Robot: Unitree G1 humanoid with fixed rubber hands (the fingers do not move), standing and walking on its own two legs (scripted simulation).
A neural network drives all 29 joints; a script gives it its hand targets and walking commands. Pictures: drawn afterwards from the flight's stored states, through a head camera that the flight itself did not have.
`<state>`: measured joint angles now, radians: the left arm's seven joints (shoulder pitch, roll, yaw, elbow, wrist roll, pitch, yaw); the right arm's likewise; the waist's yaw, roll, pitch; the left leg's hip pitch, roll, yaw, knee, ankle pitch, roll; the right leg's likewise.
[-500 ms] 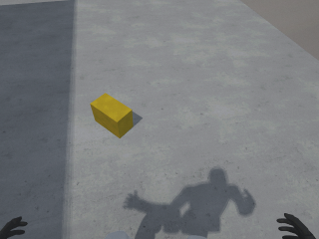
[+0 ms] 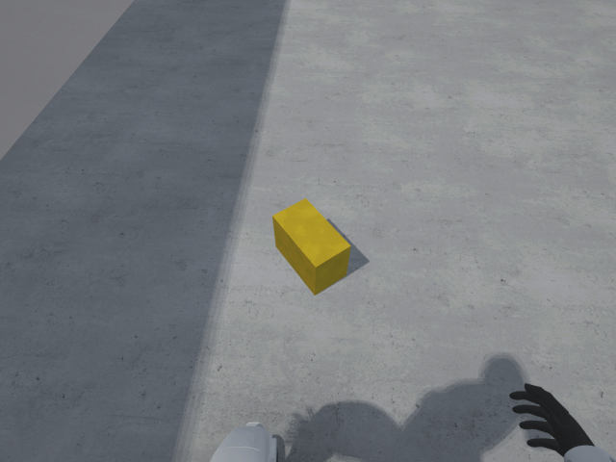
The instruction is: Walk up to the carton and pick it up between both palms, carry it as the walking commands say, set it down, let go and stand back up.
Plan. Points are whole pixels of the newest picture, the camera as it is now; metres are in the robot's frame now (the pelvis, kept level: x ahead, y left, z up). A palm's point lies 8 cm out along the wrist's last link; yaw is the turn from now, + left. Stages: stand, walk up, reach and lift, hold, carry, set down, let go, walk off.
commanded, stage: walk up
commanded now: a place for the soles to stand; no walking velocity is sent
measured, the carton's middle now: (310, 246) +0.87 +0.04 -0.67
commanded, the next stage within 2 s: none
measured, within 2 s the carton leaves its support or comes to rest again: neither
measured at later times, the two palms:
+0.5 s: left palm (83, 346) +0.25 +0.35 -0.06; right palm (546, 368) +0.26 -0.33 -0.09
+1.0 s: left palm (122, 272) +0.40 +0.36 -0.10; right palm (513, 283) +0.40 -0.32 -0.09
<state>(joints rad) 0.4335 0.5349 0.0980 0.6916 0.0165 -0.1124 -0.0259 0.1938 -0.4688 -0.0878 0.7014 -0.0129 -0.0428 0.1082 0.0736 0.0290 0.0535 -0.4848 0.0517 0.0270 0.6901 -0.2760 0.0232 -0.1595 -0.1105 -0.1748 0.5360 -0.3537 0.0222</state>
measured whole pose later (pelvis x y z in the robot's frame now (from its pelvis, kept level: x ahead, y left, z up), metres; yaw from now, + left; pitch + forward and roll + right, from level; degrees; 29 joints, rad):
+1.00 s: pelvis +0.32 +0.02 -0.02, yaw +6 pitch -1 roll +0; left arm 0.28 0.46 0.06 0.72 0.02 -0.08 -0.02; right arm 0.37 -0.50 -0.05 0.73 0.00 -0.07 0.01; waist -0.04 -0.01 0.07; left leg -0.35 0.05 0.02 0.81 -0.44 0.01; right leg -0.44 -0.04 -0.04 0.70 -0.21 -0.03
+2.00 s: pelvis +0.37 -0.13 -0.03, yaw +19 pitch -2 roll +1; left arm 0.11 0.46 0.11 0.64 0.05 0.06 -0.09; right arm 0.35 -0.56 -0.07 0.86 -0.02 -0.09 -0.14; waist -0.03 -0.06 0.16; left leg -0.55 0.03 -0.06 1.12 -0.51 0.01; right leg -0.45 -0.05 -0.02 0.86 -0.38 -0.01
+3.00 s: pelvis +0.49 -0.28 -0.01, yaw +41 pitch -2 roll +1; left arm 0.26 0.47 0.04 0.83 0.01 -0.07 0.01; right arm 0.20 -0.46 -0.04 0.85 -0.01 -0.02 0.02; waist 0.01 0.01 0.07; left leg -0.36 -0.03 -0.02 0.78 -0.44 0.04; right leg -0.31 -0.08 -0.09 0.72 -0.37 0.00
